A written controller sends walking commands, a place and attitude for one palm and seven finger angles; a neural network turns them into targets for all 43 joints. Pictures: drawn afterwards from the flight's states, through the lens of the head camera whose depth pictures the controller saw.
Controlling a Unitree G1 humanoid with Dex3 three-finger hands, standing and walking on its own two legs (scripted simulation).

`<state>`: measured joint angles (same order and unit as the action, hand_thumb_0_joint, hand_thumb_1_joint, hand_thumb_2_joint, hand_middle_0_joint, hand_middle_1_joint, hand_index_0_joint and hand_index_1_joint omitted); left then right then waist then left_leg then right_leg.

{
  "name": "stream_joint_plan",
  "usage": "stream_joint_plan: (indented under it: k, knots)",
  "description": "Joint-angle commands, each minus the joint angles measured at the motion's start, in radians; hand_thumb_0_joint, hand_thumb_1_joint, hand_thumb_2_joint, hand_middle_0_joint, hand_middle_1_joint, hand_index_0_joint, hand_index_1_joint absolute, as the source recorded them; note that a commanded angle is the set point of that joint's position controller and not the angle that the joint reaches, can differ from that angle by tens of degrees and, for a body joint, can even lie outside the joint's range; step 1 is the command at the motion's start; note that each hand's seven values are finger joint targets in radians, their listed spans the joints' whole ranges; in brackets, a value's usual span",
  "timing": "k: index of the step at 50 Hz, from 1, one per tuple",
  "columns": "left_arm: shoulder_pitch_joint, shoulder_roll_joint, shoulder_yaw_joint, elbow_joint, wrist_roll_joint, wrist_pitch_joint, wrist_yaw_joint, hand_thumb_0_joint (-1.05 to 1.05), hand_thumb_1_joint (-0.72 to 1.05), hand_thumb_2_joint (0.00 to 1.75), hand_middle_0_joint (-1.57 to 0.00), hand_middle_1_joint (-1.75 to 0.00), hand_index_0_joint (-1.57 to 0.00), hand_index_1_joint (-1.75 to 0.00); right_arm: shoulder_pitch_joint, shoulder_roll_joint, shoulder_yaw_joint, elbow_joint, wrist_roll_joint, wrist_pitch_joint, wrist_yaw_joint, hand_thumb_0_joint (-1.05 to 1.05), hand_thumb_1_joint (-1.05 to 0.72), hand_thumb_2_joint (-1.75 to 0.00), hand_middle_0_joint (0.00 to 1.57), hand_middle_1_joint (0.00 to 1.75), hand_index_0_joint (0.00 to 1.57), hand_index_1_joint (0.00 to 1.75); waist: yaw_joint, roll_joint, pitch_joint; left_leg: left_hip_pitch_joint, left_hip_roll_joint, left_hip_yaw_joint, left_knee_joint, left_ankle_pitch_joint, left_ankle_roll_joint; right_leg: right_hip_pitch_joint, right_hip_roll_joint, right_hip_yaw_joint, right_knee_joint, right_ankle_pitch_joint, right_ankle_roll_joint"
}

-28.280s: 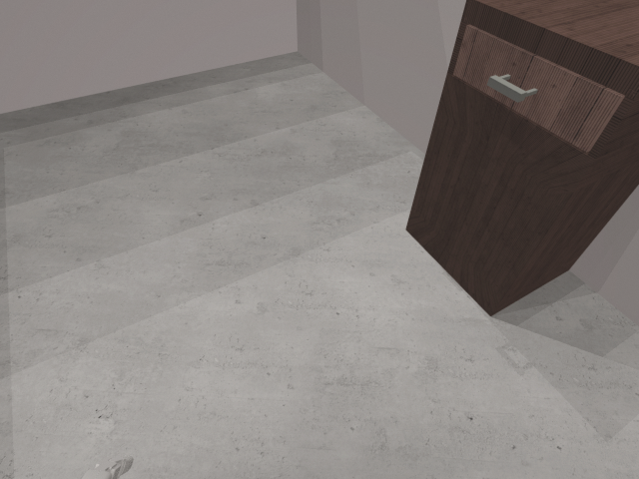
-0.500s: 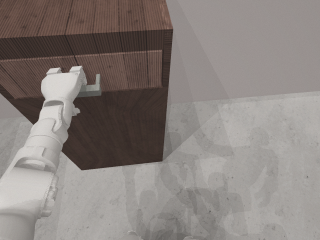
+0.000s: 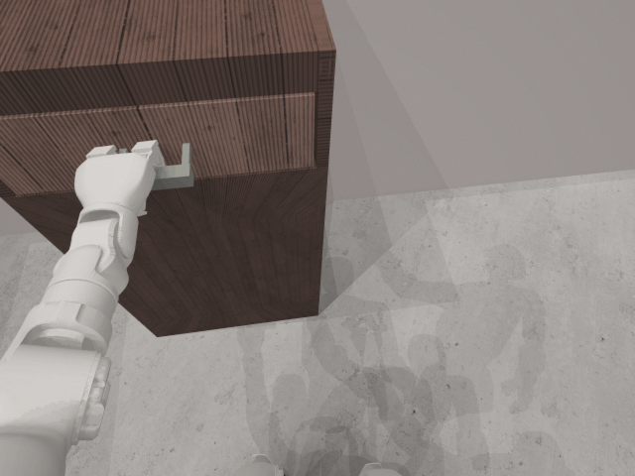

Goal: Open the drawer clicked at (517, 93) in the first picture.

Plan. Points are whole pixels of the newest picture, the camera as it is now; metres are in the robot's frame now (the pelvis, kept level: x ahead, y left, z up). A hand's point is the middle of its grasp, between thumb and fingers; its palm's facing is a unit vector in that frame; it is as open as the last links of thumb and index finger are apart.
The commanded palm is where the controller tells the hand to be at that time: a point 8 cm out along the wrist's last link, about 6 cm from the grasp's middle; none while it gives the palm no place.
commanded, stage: pull the drawer open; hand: left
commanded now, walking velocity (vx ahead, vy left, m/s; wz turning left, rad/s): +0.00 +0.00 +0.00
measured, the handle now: (154, 166) +0.52 +0.21 +0.05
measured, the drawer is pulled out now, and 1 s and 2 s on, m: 0.00 0.04 0.25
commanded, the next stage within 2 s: none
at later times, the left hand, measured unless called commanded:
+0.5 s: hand (133, 229) +0.43 +0.23 +0.03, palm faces -0.03 -0.06 -1.00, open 5.4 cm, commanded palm +0.41 +0.23 +0.09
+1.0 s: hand (133, 230) +0.43 +0.23 +0.03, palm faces -0.05 -0.05 -1.00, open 5.4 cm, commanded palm +0.39 +0.22 +0.09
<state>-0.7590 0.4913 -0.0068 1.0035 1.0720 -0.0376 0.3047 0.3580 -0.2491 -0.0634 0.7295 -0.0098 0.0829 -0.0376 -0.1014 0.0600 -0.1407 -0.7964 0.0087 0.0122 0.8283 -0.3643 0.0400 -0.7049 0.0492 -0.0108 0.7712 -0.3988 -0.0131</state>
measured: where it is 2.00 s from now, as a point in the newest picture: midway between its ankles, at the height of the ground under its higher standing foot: outside the picture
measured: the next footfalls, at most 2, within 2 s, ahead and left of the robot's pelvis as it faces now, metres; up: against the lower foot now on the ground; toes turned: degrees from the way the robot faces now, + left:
none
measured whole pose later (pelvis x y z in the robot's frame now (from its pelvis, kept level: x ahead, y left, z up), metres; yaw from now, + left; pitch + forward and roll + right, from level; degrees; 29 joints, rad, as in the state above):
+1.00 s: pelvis +0.01 -0.01 +0.01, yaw +0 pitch +15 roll -1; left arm -0.56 0.45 -0.02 0.83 1.03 -0.01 0.29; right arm 0.32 -0.25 -0.07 0.72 0.00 0.10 -0.04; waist -0.06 0.06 -0.13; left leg -0.68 0.01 0.01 0.77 -0.36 0.02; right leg -0.61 0.05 -0.01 0.74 -0.40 -0.03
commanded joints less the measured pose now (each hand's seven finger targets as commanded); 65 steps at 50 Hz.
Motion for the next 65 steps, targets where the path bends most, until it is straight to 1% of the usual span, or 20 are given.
stream_joint_plan:
  k: [1, 6, 10, 11, 16, 19, 21, 24, 26, 27, 30, 37, 44, 50, 54, 55, 59, 60, 64, 65]
  knots:
    - [-0.413, 0.235, 0.069, -0.258, -0.013, 0.005, 0.065, 0.0, 0.9, 0.9, -0.4, -1.35, -0.4, -1.35, 0.105, -0.162, -0.057, -0.067, 0.002, -0.015, -0.004, 0.0, -0.9, -0.9, 0.2, 0.3, 0.2, 0.3, 0.015, 0.067, -0.49, 0.47, -0.006, -0.025, -0.055, 0.5, -0.002, 0.112, 0.037, -0.023, -0.074, 0.378, -0.025]
    - [-0.281, 0.183, 0.05, -0.311, -0.035, 0.028, 0.052, 0.0, 0.9, 0.9, -0.4, -1.35, -0.4, -1.35, 0.079, -0.158, -0.06, -0.083, 0.006, -0.013, 0.003, 0.0, -0.9, -0.9, 0.2, 0.3, 0.2, 0.3, 0.03, 0.051, -0.477, 0.507, 0.003, -0.023, -0.065, 0.586, 0.0, 0.142, 0.038, -0.025, -0.09, 0.42, -0.022]
    - [-0.21, 0.185, 0.05, -0.334, -0.032, 0.038, 0.041, 0.0, 0.9, 0.9, -0.4, -1.35, -0.4, -1.35, 0.054, -0.158, -0.057, -0.096, 0.013, -0.011, 0.002, 0.0, -0.9, -0.9, 0.2, 0.3, 0.2, 0.3, 0.039, 0.029, -0.402, 0.465, 0.0, -0.013, -0.094, 0.514, 0.005, 0.163, 0.034, -0.025, -0.107, 0.398, -0.022]
    - [-0.205, 0.213, 0.069, -0.373, -0.033, 0.036, 0.039, 0.0, 0.9, 0.9, -0.4, -1.35, -0.4, -1.35, 0.045, -0.162, -0.055, -0.101, 0.012, -0.008, 0.0, 0.0, -0.9, -0.9, 0.2, 0.3, 0.2, 0.3, 0.049, 0.035, -0.426, 0.48, 0.002, -0.016, -0.096, 0.545, 0.002, 0.185, 0.032, -0.022, -0.104, 0.416, -0.024]
    - [-0.053, 0.12, 0.019, -0.533, -0.052, 0.052, 0.037, 0.0, 0.9, 0.9, -0.4, -1.35, -0.4, -1.35, 0.007, -0.149, -0.062, -0.136, 0.014, -0.011, 0.011, 0.0, -0.9, -0.9, 0.2, 0.3, 0.2, 0.3, 0.064, 0.082, -0.454, 0.58, 0.015, -0.028, -0.09, 0.719, -0.005, 0.183, 0.033, -0.028, -0.104, 0.456, -0.022]
    - [0.042, 0.114, 0.025, -0.573, -0.063, 0.074, 0.038, 0.0, 0.9, 0.9, -0.4, -1.35, -0.4, -1.35, -0.015, -0.148, -0.058, -0.149, 0.016, -0.01, 0.013, 0.0, -0.9, -0.9, 0.2, 0.3, 0.2, 0.3, 0.065, 0.012, -0.42, 0.549, 0.01, -0.021, -0.096, 0.691, 0.002, 0.222, 0.03, -0.024, -0.113, 0.488, -0.014]
    - [-0.271, 0.191, 0.035, -0.519, -0.037, 0.069, 0.05, 0.0, 0.9, 0.9, -0.4, -1.35, -0.4, -1.35, 0.006, -0.163, -0.052, -0.098, 0.015, -0.009, -0.008, 0.0, -0.9, -0.9, 0.2, 0.3, 0.2, 0.3, -0.006, -0.017, -0.321, 0.485, 0.003, -0.023, -0.097, 0.558, 0.004, 0.172, 0.023, -0.022, -0.115, 0.45, -0.014]
    - [-0.222, 0.162, 0.026, -0.493, -0.011, 0.075, 0.063, 0.0, 0.9, 0.9, -0.4, -1.35, -0.4, -1.35, 0.001, -0.151, -0.055, -0.104, 0.011, -0.013, -0.008, 0.0, -0.9, -0.9, 0.2, 0.3, 0.2, 0.3, 0.031, 0.051, -0.388, 0.548, -0.003, -0.023, -0.099, 0.586, -0.003, 0.156, 0.024, -0.026, -0.108, 0.42, -0.022]
    - [-0.248, 0.186, 0.039, -0.473, -0.01, 0.077, 0.064, 0.0, 0.9, 0.9, -0.4, -1.35, -0.4, -1.35, 0.007, -0.152, -0.053, -0.098, 0.009, -0.007, -0.01, 0.0, -0.9, -0.9, 0.2, 0.3, 0.2, 0.3, 0.03, 0.073, -0.415, 0.562, -0.007, -0.026, -0.088, 0.607, -0.008, 0.161, 0.025, -0.023, -0.102, 0.43, -0.025]
    - [-0.255, 0.145, 0.008, -0.469, -0.011, 0.074, 0.061, 0.0, 0.9, 0.9, -0.4, -1.35, -0.4, -1.35, 0.001, -0.143, -0.052, -0.102, 0.009, -0.008, -0.01, 0.0, -0.9, -0.9, 0.2, 0.3, 0.2, 0.3, 0.027, 0.078, -0.414, 0.561, -0.007, -0.024, -0.086, 0.595, -0.007, 0.153, 0.022, -0.023, -0.101, 0.425, -0.023]
    - [-0.255, 0.173, 0.036, -0.437, -0.024, 0.064, 0.055, 0.0, 0.9, 0.9, -0.4, -1.35, -0.4, -1.35, -0.005, -0.145, -0.051, -0.104, 0.011, -0.007, -0.013, 0.0, -0.9, -0.9, 0.2, 0.3, 0.2, 0.3, 0.034, 0.023, -0.413, 0.522, -0.015, -0.019, -0.086, 0.555, -0.002, 0.191, 0.02, -0.019, -0.1, 0.447, -0.022]
    - [-0.278, 0.141, 0.004, -0.411, -0.022, 0.024, 0.043, 0.0, 0.9, 0.9, -0.4, -1.35, -0.4, -1.35, -0.01, -0.138, -0.048, -0.114, 0.011, -0.009, -0.018, 0.0, -0.9, -0.9, 0.2, 0.3, 0.2, 0.3, 0.026, 0.011, -0.399, 0.482, -0.025, -0.01, -0.08, 0.508, 0.005, 0.198, 0.016, -0.009, -0.099, 0.464, -0.02]
    - [-0.274, 0.175, 0.032, -0.381, -0.023, 0.0, 0.051, 0.0, 0.9, 0.9, -0.4, -1.35, -0.4, -1.35, 0.005, -0.139, -0.052, -0.102, 0.012, -0.012, -0.02, 0.0, -0.9, -0.9, 0.2, 0.3, 0.2, 0.3, 0.028, 0.001, -0.393, 0.427, -0.034, 0.003, -0.079, 0.431, 0.009, 0.218, 0.014, 0.003, -0.104, 0.464, -0.018]
    - [-0.011, 0.141, 0.043, -0.492, -0.05, 0.002, 0.047, 0.0, 0.9, 0.9, -0.4, -1.35, -0.4, -1.35, -0.031, -0.133, -0.059, -0.14, 0.02, -0.013, -0.008, 0.0, -0.9, -0.9, 0.2, 0.3, 0.2, 0.3, 0.086, 0.029, -0.448, 0.462, -0.029, 0.009, -0.099, 0.502, 0.008, 0.287, 0.019, 0.003, -0.103, 0.51, -0.025]
    - [0.146, 0.078, 0.008, -0.631, -0.081, 0.027, 0.042, 0.0, 0.9, 0.9, -0.4, -1.35, -0.4, -1.35, -0.066, -0.134, -0.059, -0.167, 0.026, -0.02, 0.003, 0.0, -0.9, -0.9, 0.2, 0.3, 0.2, 0.3, 0.089, 0.011, -0.408, 0.488, -0.016, 0.005, -0.115, 0.553, 0.009, 0.291, 0.021, -0.005, -0.119, 0.52, -0.02]
    - [0.192, 0.097, 0.029, -0.656, -0.081, 0.036, 0.044, 0.0, 0.9, 0.9, -0.4, -1.35, -0.4, -1.35, -0.074, -0.137, -0.059, -0.172, 0.027, -0.021, 0.003, 0.0, -0.9, -0.9, 0.2, 0.3, 0.2, 0.3, 0.093, -0.013, -0.39, 0.485, -0.014, 0.001, -0.121, 0.554, 0.008, 0.296, 0.022, -0.006, -0.122, 0.514, -0.02]
    - [0.287, 0.053, -0.004, -0.783, -0.079, 0.077, 0.053, 0.0, 0.9, 0.9, -0.4, -1.35, -0.4, -1.35, -0.112, -0.137, -0.054, -0.186, 0.027, -0.028, 0.01, 0.0, -0.9, -0.9, 0.2, 0.3, 0.2, 0.3, 0.087, -0.007, -0.348, 0.514, -0.005, -0.006, -0.138, 0.568, 0.005, 0.283, 0.02, -0.016, -0.131, 0.487, -0.017]
    - [0.342, 0.064, 0.01, -0.818, -0.073, 0.087, 0.058, 0.0, 0.9, 0.9, -0.4, -1.35, -0.4, -1.35, -0.123, -0.136, -0.054, -0.195, 0.027, -0.03, 0.012, 0.0, -0.9, -0.9, 0.2, 0.3, 0.2, 0.3, 0.102, 0.015, -0.347, 0.524, -0.004, -0.012, -0.142, 0.585, 0.002, 0.284, 0.02, -0.017, -0.128, 0.475, -0.02]
    - [0.446, -0.01, -0.046, -0.94, -0.078, 0.133, 0.065, 0.0, 0.9, 0.9, -0.4, -1.35, -0.4, -1.35, -0.169, -0.126, -0.042, -0.212, 0.021, -0.038, 0.023, 0.0, -0.9, -0.9, 0.2, 0.3, 0.2, 0.3, 0.099, 0.028, -0.319, 0.576, 0.007, -0.025, -0.145, 0.633, -0.004, 0.261, 0.017, -0.032, -0.13, 0.452, -0.018]
    - [0.477, 0.018, -0.02, -0.947, -0.078, 0.143, 0.066, 0.0, 0.9, 0.9, -0.4, -1.35, -0.4, -1.35, -0.178, -0.127, -0.043, -0.213, 0.021, -0.037, 0.023, 0.0, -0.9, -0.9, 0.2, 0.3, 0.2, 0.3, 0.104, 0.015, -0.313, 0.573, 0.003, -0.025, -0.147, 0.621, -0.004, 0.275, 0.019, -0.03, -0.131, 0.456, -0.019]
